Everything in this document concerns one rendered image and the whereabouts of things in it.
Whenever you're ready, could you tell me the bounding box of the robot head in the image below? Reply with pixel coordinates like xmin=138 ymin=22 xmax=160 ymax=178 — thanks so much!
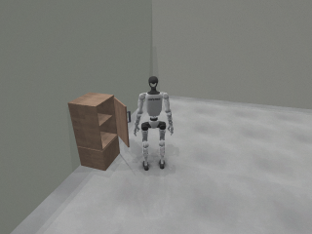
xmin=147 ymin=76 xmax=160 ymax=95

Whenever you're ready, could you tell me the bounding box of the robot right hand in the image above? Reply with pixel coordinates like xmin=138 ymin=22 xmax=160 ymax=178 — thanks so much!
xmin=167 ymin=125 xmax=174 ymax=135

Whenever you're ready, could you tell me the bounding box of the robot left forearm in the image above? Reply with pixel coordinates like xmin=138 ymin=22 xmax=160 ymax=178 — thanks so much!
xmin=134 ymin=109 xmax=141 ymax=127

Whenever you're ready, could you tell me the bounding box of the robot right forearm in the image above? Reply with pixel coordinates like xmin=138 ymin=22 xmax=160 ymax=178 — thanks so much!
xmin=166 ymin=108 xmax=173 ymax=126

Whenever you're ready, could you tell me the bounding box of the handle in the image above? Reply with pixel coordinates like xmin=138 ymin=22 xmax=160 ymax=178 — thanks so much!
xmin=127 ymin=110 xmax=131 ymax=123

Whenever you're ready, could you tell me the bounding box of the robot right upper arm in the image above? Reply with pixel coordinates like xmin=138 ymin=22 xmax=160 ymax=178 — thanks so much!
xmin=161 ymin=92 xmax=171 ymax=113

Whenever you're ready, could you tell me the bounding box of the cupboard door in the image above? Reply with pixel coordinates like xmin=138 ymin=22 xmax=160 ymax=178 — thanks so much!
xmin=113 ymin=97 xmax=130 ymax=147

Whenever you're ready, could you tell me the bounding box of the robot left upper arm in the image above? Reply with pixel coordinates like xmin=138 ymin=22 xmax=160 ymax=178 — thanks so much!
xmin=137 ymin=93 xmax=146 ymax=114

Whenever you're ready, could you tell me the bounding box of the left robot shin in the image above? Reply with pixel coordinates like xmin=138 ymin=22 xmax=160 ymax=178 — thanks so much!
xmin=142 ymin=142 xmax=148 ymax=166

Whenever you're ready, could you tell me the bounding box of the robot left hand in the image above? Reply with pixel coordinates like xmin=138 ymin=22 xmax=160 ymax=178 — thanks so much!
xmin=134 ymin=126 xmax=140 ymax=136

